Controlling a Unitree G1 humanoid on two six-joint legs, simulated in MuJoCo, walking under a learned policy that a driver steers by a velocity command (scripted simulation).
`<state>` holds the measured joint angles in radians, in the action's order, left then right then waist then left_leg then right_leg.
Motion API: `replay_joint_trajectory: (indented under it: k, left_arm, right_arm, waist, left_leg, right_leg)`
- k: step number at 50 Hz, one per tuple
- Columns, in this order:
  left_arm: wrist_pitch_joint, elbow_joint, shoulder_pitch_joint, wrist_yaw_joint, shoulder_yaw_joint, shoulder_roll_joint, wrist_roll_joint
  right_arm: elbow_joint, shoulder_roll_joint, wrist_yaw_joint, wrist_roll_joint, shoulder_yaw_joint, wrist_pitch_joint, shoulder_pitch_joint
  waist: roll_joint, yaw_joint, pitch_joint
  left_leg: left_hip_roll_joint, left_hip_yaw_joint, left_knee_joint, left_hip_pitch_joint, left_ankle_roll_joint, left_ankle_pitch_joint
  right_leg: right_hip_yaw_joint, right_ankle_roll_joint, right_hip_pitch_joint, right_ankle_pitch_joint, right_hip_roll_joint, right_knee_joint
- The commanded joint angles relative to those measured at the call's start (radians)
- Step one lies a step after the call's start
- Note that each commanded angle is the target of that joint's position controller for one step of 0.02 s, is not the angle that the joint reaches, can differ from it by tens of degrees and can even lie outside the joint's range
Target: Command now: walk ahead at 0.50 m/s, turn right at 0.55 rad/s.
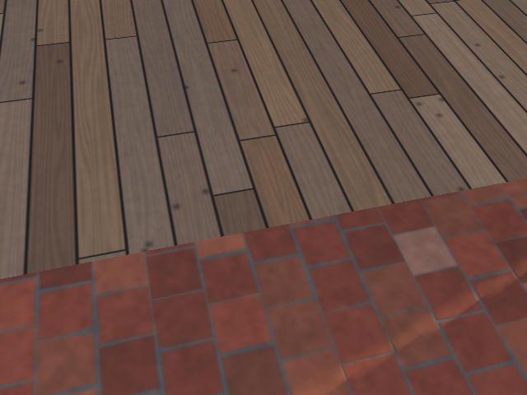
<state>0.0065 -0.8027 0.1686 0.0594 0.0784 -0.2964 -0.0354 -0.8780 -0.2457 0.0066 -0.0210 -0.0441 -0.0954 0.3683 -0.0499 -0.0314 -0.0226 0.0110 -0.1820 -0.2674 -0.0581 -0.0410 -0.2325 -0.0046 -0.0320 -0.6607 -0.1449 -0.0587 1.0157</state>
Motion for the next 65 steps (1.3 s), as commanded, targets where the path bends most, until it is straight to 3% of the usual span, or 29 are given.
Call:
replay_joint_trajectory:
  k: [1,5,7,9,10,11,12,13,15,16,18,20,25,32,35,37,38,39,40,41,42,43,47,52,59,61,63,64,65]
  left_arm:
    - [-0.01,0.092,-0.092,0.018,-0.021,0.015,0.001]
    - [-0.012,0.143,-0.198,0.027,-0.031,0.007,-0.005]
    - [-0.012,0.151,-0.195,0.022,-0.027,-0.005,-0.009]
    - [-0.016,0.129,-0.092,0.009,-0.013,-0.031,-0.011]
    - [-0.026,0.091,0.04,-0.002,0.002,-0.053,-0.016]
    - [-0.031,0.038,0.212,-0.019,0.029,-0.114,-0.025]
    - [-0.028,0.05,0.196,-0.035,0.056,-0.231,-0.017]
    - [-0.015,0.076,0.245,-0.042,0.062,-0.251,0.012]
    - [-0.014,0.047,0.16,-0.056,0.041,-0.163,0.026]
    - [-0.023,0.051,0.112,-0.059,0.031,-0.127,0.026]
    - [-0.04,0.058,0.072,-0.058,0.016,-0.091,0.034]
    - [-0.059,0.046,0.102,-0.052,0.019,-0.104,0.038]
    - [-0.063,0.021,0.207,-0.052,0.022,-0.117,0.036]
    - [-0.081,-0.034,0.321,-0.065,0.002,-0.104,0.018]
    - [-0.083,-0.043,0.284,-0.077,0.0,-0.122,0.006]
    - [-0.082,-0.05,0.263,-0.08,0.001,-0.14,-0.004]
    - [-0.081,-0.047,0.248,-0.08,-0.002,-0.14,0.0]
    - [-0.088,-0.01,0.269,-0.078,-0.019,-0.088,0.017]
    - [-0.089,-0.003,0.342,-0.067,-0.023,-0.049,0.021]
    - [-0.091,0.007,0.254,-0.068,-0.019,-0.098,-0.01]
    - [-0.099,0.027,0.18,-0.06,-0.02,-0.102,-0.003]
    - [-0.102,0.039,0.139,-0.056,-0.025,-0.093,-0.003]
    - [-0.058,0.056,0.146,-0.047,-0.038,-0.055,-0.019]
    - [-0.047,0.127,-0.058,-0.043,-0.049,-0.038,-0.014]
    - [-0.064,0.197,-0.247,-0.037,-0.062,-0.036,0.005]
    - [-0.073,0.198,-0.215,-0.04,-0.058,-0.056,0.008]
    - [-0.083,0.154,-0.065,-0.053,-0.042,-0.092,0.011]
    - [-0.097,0.125,0.056,-0.067,-0.027,-0.127,0.002]
    - [-0.102,0.12,0.219,-0.086,-0.008,-0.203,-0.021]
  right_arm:
    - [0.049,-0.096,0.0,-0.001,-0.018,-0.015,-0.025]
    - [0.018,-0.138,0.009,0.0,-0.03,-0.004,0.035]
    - [0.005,-0.157,0.015,-0.001,-0.033,0.01,0.051]
    - [-0.004,-0.192,0.02,-0.003,-0.041,0.028,0.059]
    - [-0.001,-0.202,0.021,0.001,-0.042,0.038,0.055]
    - [0.021,-0.192,0.018,-0.003,-0.038,0.041,0.046]
    - [0.093,-0.059,-0.003,0.001,-0.011,0.035,0.082]
    - [0.135,-0.145,-0.008,-0.002,-0.028,0.025,-0.025]
    - [0.153,-0.129,-0.011,0.008,-0.018,0.004,-0.104]
    - [0.139,-0.126,-0.009,0.0,-0.019,0.007,-0.091]
    - [0.128,-0.118,-0.012,-0.028,-0.018,0.043,-0.04]
    - [0.139,-0.099,-0.019,-0.032,-0.016,0.067,-0.052]
    - [0.205,-0.087,-0.026,-0.027,-0.009,0.075,-0.25]
    - [0.249,-0.076,-0.044,-0.008,0.008,0.056,-0.421]
    - [0.236,-0.098,-0.045,-0.004,0.0,0.05,-0.361]
    - [0.172,-0.131,-0.03,-0.001,-0.019,0.046,-0.172]
    - [0.128,-0.148,-0.021,-0.01,-0.029,0.039,-0.022]
    - [0.107,-0.234,-0.009,-0.029,-0.052,0.036,0.119]
    - [0.094,-0.285,-0.018,-0.018,-0.069,0.043,0.11]
    - [0.1,-0.218,-0.031,0.02,-0.057,0.05,0.028]
    - [0.117,-0.179,-0.033,0.022,-0.049,0.054,-0.048]
    - [0.119,-0.149,-0.033,0.013,-0.042,0.053,-0.077]
    - [0.085,-0.148,-0.026,0.023,-0.04,0.033,-0.043]
    - [0.067,-0.17,-0.019,0.025,-0.052,0.037,0.036]
    - [0.057,-0.182,-0.005,0.008,-0.062,0.048,0.134]
    - [0.073,-0.195,0.003,0.003,-0.067,0.049,0.1]
    - [0.093,-0.213,0.001,0.004,-0.071,0.045,0.037]
    - [0.095,-0.201,-0.008,0.014,-0.067,0.037,0.026]
    - [0.127,-0.128,-0.014,0.026,-0.046,0.027,0.032]
  waist:
    - [0.135,0.011,-0.044]
    - [0.13,-0.015,-0.068]
    - [0.139,-0.004,-0.052]
    - [0.157,0.047,0.023]
    - [0.14,0.105,0.101]
    - [0.07,0.18,0.202]
    - [-0.172,0.104,0.279]
    - [-0.08,0.164,0.347]
    - [0.034,0.104,0.089]
    - [0.064,0.057,0.039]
    - [0.049,0.003,0.045]
    - [0.048,-0.006,0.045]
    - [0.013,0.056,-0.014]
    - [-0.006,0.132,-0.039]
    - [-0.022,0.079,-0.036]
    - [-0.019,-0.005,0.06]
    - [0.006,-0.078,0.134]
    - [0.125,-0.109,0.249]
    - [0.314,-0.037,0.295]
    - [0.153,-0.019,0.184]
    - [0.095,-0.003,0.07]
    - [0.053,0.01,0.022]
    - [0.091,0.06,0.02]
    - [0.099,0.008,-0.027]
    - [0.123,-0.066,-0.007]
    - [0.134,-0.035,0.0]
    - [0.133,0.041,0.051]
    - [0.076,0.105,0.12]
    - [-0.045,0.16,0.276]
  left_leg:
    - [-0.242,0.071,0.111,-0.005,-0.091,0.364]
    - [-0.276,0.01,0.083,0.068,-0.078,0.454]
    - [-0.284,-0.029,-0.006,0.125,-0.065,0.685]
    - [-0.286,-0.058,-0.221,0.158,-0.058,0.961]
    - [-0.279,-0.072,-0.414,0.106,-0.047,0.924]
    - [-0.256,-0.079,-0.692,-0.081,-0.016,0.669]
    - [-0.099,-0.057,-1.031,-0.521,0.042,-0.241]
    - [-0.007,0.161,-1.176,-0.662,0.055,-0.317]
    - [-0.109,0.203,-1.054,-0.703,0.04,-0.111]
    - [-0.133,0.206,-0.975,-0.633,0.044,-0.091]
    - [-0.142,0.211,-0.906,-0.519,0.067,-0.096]
    - [-0.133,0.195,-0.848,-0.514,0.084,-0.078]
    - [-0.12,0.183,-0.626,-0.627,0.103,0.121]
    - [-0.079,0.13,-0.37,-0.615,0.021,0.234]
    - [-0.026,0.116,-0.295,-0.481,-0.041,0.124]
    - [0.053,0.091,-0.256,-0.26,-0.084,0.053]
    - [0.032,0.124,-0.206,-0.062,-0.117,0.092]
    - [-0.191,0.434,-0.201,0.208,-0.203,0.023]
    - [-0.383,0.907,-0.082,0.356,-0.339,0.083]
    - [-0.337,0.904,-0.026,0.264,-0.31,-0.018]
    - [-0.31,0.752,-0.007,0.127,-0.291,-0.006]
    - [-0.262,0.669,0.016,0.038,-0.266,0.082]
    - [-0.161,0.511,0.052,-0.099,-0.238,0.312]
    - [-0.108,0.481,0.092,-0.125,-0.208,0.27]
    - [-0.115,0.535,-0.029,0.015,-0.169,0.437]
    - [-0.129,0.571,-0.073,0.01,-0.145,0.457]
    - [-0.104,0.578,-0.189,-0.054,-0.106,0.54]
    - [-0.042,0.529,-0.362,-0.113,-0.08,0.516]
    - [0.015,0.435,-0.632,-0.224,-0.057,0.258]
  right_leg:
    - [0.028,0.002,-0.027,0.114,-0.012,-0.157]
    - [0.106,-0.046,0.042,0.073,0.01,-0.331]
    - [0.143,-0.084,0.101,-0.01,0.052,-0.377]
    - [0.17,-0.132,0.244,-0.113,0.127,-0.406]
    - [0.16,-0.161,0.413,-0.102,0.161,-0.467]
    - [0.028,-0.205,0.675,-0.143,0.091,-0.518]
    - [-0.468,-0.318,0.976,-0.202,-0.224,-0.563]
    - [-0.777,-0.382,1.009,-0.151,-0.299,-0.705]
    - [-0.474,-0.319,0.772,0.071,-0.228,-0.733]
    - [-0.389,-0.28,0.661,0.178,-0.168,-0.745]
    - [-0.298,-0.264,0.547,0.309,-0.105,-0.766]
    - [-0.268,-0.266,0.509,0.349,-0.074,-0.78]
    - [-0.274,-0.221,0.534,0.265,-0.038,-0.814]
    - [-0.202,-0.161,0.73,0.445,-0.088,-0.804]
    - [-0.147,-0.132,0.763,0.658,-0.117,-0.744]
    - [-0.093,-0.106,0.775,0.916,-0.099,-0.518]
    - [-0.051,-0.09,0.689,0.844,-0.07,-0.32]
    - [0.002,-0.058,0.441,0.506,0.0,0.002]
    - [0.019,-0.019,0.127,-0.339,0.187,0.29]
    - [-0.089,-0.033,0.036,-0.29,0.115,0.323]
    - [-0.082,-0.03,0.019,-0.2,0.069,0.286]
    - [-0.072,-0.026,0.037,-0.161,0.037,0.23]
    - [-0.041,0.035,0.118,-0.158,0.002,0.088]
    - [-0.006,0.09,0.031,0.017,-0.011,-0.15]
    - [-0.01,0.078,0.047,0.098,0.046,-0.382]
    - [-0.028,0.057,0.14,0.052,0.058,-0.45]
    - [-0.019,0.025,0.38,-0.014,0.096,-0.524]
    - [-0.055,-0.007,0.57,-0.002,0.051,-0.582]
    - [-0.288,-0.06,0.796,-0.225,-0.191,-0.615]
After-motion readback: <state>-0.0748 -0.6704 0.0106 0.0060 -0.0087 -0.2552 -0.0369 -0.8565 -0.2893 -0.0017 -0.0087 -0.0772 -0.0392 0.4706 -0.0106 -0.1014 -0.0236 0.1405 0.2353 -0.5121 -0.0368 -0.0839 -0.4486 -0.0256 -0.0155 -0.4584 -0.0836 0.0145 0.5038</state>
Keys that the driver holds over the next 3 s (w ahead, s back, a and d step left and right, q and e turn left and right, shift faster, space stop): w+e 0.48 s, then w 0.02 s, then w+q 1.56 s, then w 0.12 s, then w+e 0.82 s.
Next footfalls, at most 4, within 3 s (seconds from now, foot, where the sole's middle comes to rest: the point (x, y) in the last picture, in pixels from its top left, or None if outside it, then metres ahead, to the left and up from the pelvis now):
0.22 right None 0.26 -0.11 -0.78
0.76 left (280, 346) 0.61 -0.06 -0.78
1.28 right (348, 263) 0.87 -0.28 -0.78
1.82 left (260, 202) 1.10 -0.02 -0.78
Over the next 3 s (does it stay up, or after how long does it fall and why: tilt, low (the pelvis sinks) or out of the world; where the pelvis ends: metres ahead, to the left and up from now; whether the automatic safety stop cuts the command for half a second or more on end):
stays up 1.58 0.14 -0.01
